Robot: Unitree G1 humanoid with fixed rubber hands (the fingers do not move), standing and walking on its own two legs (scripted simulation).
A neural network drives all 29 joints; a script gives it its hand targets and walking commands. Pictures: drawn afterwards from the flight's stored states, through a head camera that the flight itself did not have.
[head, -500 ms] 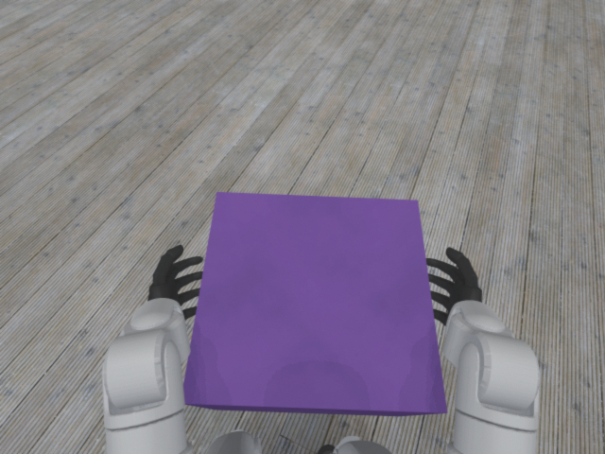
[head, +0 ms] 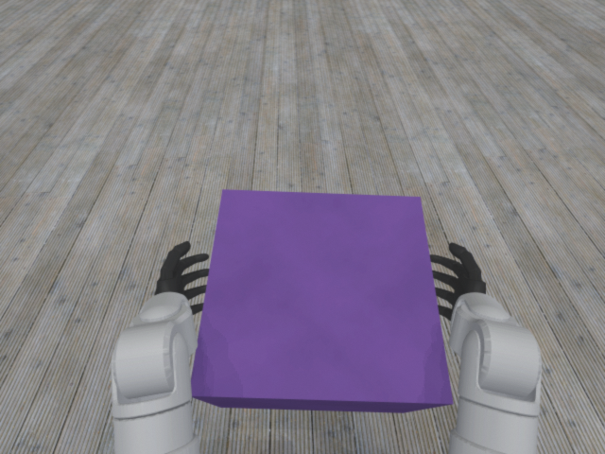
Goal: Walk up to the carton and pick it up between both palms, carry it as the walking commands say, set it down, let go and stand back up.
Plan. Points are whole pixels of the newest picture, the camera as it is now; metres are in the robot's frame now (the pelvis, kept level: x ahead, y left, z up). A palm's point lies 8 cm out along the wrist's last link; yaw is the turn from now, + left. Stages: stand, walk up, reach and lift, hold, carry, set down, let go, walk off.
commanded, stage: carry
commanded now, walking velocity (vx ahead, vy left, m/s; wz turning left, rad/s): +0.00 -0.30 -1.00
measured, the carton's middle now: (316, 306) +0.32 +0.00 +0.01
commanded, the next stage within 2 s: none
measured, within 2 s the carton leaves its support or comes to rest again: neither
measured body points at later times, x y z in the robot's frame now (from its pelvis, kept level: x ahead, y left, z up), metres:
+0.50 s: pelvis -0.05 -0.18 +0.03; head -0.04 -0.16 +0.48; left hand +0.28 -0.15 +0.12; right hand +0.12 -0.47 +0.13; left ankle +0.01 -0.01 -0.70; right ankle -0.09 -0.38 -0.65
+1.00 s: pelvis -0.19 -0.34 +0.03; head -0.15 -0.34 +0.48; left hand +0.12 -0.47 +0.10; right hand -0.18 -0.67 +0.12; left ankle -0.08 -0.28 -0.70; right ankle -0.27 -0.43 -0.60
